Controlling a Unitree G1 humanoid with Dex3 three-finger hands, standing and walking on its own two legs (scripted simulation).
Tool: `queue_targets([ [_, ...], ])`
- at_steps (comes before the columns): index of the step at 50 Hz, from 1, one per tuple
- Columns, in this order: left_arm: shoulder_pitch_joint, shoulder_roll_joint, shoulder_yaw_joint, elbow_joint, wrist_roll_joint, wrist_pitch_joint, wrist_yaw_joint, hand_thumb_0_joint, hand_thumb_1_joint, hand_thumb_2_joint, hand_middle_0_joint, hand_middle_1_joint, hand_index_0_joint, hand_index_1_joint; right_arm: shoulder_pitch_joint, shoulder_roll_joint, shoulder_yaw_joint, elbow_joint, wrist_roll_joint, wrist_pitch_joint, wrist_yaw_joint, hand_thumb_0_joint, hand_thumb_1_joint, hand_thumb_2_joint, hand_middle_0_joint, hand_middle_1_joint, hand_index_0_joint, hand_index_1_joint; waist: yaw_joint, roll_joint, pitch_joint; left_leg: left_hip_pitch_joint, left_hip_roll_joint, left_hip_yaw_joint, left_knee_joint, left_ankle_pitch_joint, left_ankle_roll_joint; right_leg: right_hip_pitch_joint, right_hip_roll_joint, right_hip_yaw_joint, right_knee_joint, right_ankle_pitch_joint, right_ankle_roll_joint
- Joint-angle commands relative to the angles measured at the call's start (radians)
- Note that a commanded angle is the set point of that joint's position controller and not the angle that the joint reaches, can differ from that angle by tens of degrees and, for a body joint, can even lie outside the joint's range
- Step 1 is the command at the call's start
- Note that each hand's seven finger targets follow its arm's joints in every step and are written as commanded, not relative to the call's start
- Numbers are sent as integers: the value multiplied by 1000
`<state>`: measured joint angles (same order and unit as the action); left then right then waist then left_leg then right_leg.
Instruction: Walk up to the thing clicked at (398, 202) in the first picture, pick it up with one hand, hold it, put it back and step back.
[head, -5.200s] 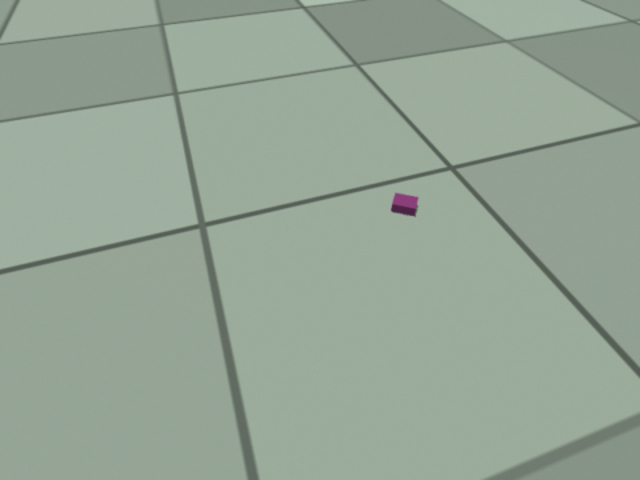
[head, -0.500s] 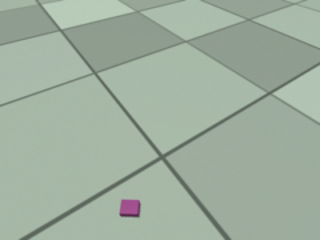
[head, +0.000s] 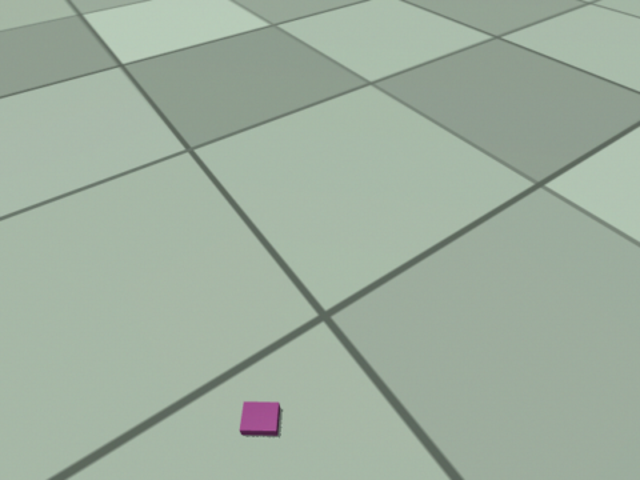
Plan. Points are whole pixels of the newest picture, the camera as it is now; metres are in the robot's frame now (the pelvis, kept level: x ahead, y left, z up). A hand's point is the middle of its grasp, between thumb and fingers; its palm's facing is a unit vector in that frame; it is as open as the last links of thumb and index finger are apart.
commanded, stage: walk up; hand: left
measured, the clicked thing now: (260, 418) +0.44 +0.21 -0.76
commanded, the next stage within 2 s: none
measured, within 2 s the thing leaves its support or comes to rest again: neither
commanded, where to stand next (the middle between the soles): +0.02 +0.01 m, yaw +0 degrees
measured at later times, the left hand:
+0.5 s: hand out of the picture +0.09 +0.26 -0.15, palm faces -0.02 -0.94 -0.35, open 7.4 cm
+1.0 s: hand out of the picture +0.03 +0.35 -0.18, palm faces -0.01 -0.94 -0.33, open 7.4 cm
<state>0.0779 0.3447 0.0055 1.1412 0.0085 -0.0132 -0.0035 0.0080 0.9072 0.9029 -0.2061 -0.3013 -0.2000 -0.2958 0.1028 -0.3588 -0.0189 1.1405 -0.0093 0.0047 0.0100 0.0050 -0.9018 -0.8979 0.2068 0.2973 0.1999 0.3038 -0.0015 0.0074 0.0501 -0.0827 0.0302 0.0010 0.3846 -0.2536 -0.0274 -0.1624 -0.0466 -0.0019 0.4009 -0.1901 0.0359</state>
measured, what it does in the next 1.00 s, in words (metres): lifts its right foot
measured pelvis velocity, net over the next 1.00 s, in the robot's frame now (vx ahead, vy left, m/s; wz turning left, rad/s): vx -0.06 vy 0.07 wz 0.01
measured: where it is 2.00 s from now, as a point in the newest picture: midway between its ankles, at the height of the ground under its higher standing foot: outside the picture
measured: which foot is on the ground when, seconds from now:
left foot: down 0.00-1.00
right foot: down 0.00-0.84, up 0.86-1.00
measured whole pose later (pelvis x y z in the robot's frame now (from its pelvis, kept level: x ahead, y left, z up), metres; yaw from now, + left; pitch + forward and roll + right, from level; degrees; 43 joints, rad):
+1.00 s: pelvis -0.06 +0.07 -0.01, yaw +1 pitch -3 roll +0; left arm 0.12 0.45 0.08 0.97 0.05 0.10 -0.03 0.01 0.91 0.90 -0.20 -0.30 -0.20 -0.30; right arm 0.28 -0.31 -0.07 1.04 -0.04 -0.03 -0.03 0.00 -0.90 -0.90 0.21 0.30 0.21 0.30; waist 0.00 -0.11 0.11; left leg -0.16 -0.02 -0.02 0.54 -0.33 0.02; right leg -0.51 0.06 0.21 1.04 -0.37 -0.01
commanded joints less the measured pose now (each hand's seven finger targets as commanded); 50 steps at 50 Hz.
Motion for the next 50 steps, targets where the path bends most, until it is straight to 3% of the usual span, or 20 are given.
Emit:
queue_targets([
  [1,-59,228,47,-63,5,-24,12,0,900,900,-200,-300,-200,-300,-52,-213,-34,-63,1,-24,-10,0,-900,-900,200,300,200,300,0,-7,-72,-58,75,-49,-83,124,56,65,-73,55,-61,132,-54],
  [26,-50,216,48,-72,3,-24,12,0,900,900,-200,-300,-200,-300,-11,-211,-38,-72,-1,-26,-12,0,-900,-900,200,300,200,300,-3,-7,-77,-38,81,-47,-95,160,54,67,-70,61,-55,179,-49],
  [27,-58,291,80,-79,-23,-16,37,0,900,900,-200,-300,-200,-300,-73,-268,-67,-82,-1,10,-9,0,-900,-900,200,300,200,300,24,33,46,-88,71,-58,18,450,47,-14,-114,85,13,496,-52],
  [28,-26,293,84,-91,-30,-13,48,0,900,900,-200,-300,-200,-300,-52,-240,-64,-102,10,21,-9,0,-900,-900,200,300,200,300,20,6,-8,-70,65,-35,75,521,43,23,-131,81,39,623,-70],
  [30,17,313,90,-96,-29,-9,61,0,900,900,-200,-300,-200,-300,-48,-229,-71,-127,12,31,-6,0,-900,-900,200,300,200,300,30,-51,-60,-97,22,-7,186,440,39,63,-181,121,40,706,-121],
  [31,26,324,96,-104,-28,-5,68,0,900,900,-200,-300,-200,-300,-41,-211,-73,-138,10,38,-4,0,-900,-900,200,300,200,300,36,-98,-92,-127,-17,3,286,253,31,79,-238,175,30,758,-177],
  [32,17,335,97,-121,-18,-2,73,0,900,900,-200,-300,-200,-300,-44,-203,-81,-161,2,51,2,0,-900,-900,200,300,200,300,44,-174,-94,-202,-70,-12,437,-188,29,83,-327,269,-12,778,-248],
  [33,14,347,101,-145,-2,-4,79,0,900,900,-200,-300,-200,-300,-23,-196,-81,-182,-6,68,6,0,-900,-900,200,300,200,300,44,-157,-98,-215,-54,-82,557,-301,30,35,-371,295,-21,718,-290],
  [35,-52,336,103,-185,12,3,80,0,900,900,-200,-300,-200,-300,10,-200,-90,-200,-6,86,24,0,-900,-900,200,300,200,300,2,-162,-96,-189,-20,-119,625,-281,43,-79,-340,216,-17,523,-279],
  [37,-92,329,100,-208,29,4,79,0,900,900,-200,-300,-200,-300,62,-205,-102,-208,-10,85,35,0,-900,-900,200,300,200,300,-32,-209,-150,-181,2,-95,551,-251,44,-69,-275,144,16,376,-234],
  [39,-99,306,94,-229,50,7,62,0,900,900,-200,-300,-200,-300,111,-201,-109,-187,-10,65,31,0,-900,-900,200,300,200,300,-40,-241,-200,-132,1,-54,309,-219,46,-51,-213,113,76,123,-201],
  [40,-123,263,77,-240,52,16,44,0,900,900,-200,-300,-200,-300,150,-175,-106,-154,-7,43,24,0,-900,-900,200,300,200,300,-58,-210,-211,-56,-14,-18,96,-154,39,-78,-158,79,135,-78,-183],
  [41,-120,206,63,-235,46,36,32,0,900,900,-200,-300,-200,-300,226,-185,-114,-112,-19,18,13,0,-900,-900,200,300,200,300,-99,-97,-197,128,-16,-65,-47,-75,27,-249,-63,47,306,-289,-135],
  [42,-101,130,49,-262,41,52,26,0,900,900,-200,-300,-200,-300,272,-282,-135,-119,-47,-11,-5,0,-900,-900,200,300,200,300,-109,120,-126,155,135,-349,-172,-226,24,-447,87,83,553,-431,-96],
  [43,-42,161,60,-264,36,64,24,0,900,900,-200,-300,-200,-300,217,-390,-151,-161,-54,-31,-25,0,-900,-900,200,300,200,300,-52,120,-79,84,308,-570,-182,-146,53,-550,111,186,644,-418,-77],
  [44,-48,245,86,-245,35,75,27,0,900,900,-200,-300,-200,-300,139,-446,-153,-187,-34,-39,-36,0,-900,-900,200,300,200,300,-49,59,-33,-123,381,-645,-214,-279,128,-448,37,279,612,-356,-72],
  [45,-99,292,99,-244,40,79,22,0,900,900,-200,-300,-200,-300,56,-449,-157,-196,-30,-49,-50,0,-900,-900,200,300,200,300,-30,54,58,-198,393,-662,-231,-277,151,-435,10,301,633,-317,-65],
  [46,-90,326,117,-247,46,88,2,0,900,900,-200,-300,-200,-300,56,-425,-163,-191,-28,-61,-71,0,-900,-900,200,300,200,300,-11,6,83,-124,344,-529,-157,-115,141,-487,11,335,681,-241,-55],
  [48,78,312,130,-228,40,109,-31,0,900,900,-200,-300,-200,-300,126,-366,-157,-195,-20,-76,-103,0,-900,-900,200,300,200,300,42,20,42,83,228,-257,-18,308,52,-547,60,313,703,-124,-53],
  [50,56,296,138,-259,48,115,-43,0,900,900,-200,-300,-200,-300,222,-327,-157,-192,-12,-86,-109,0,-900,-900,200,300,200,300,4,56,23,79,233,-239,1,446,52,-489,73,289,720,-119,-39],
])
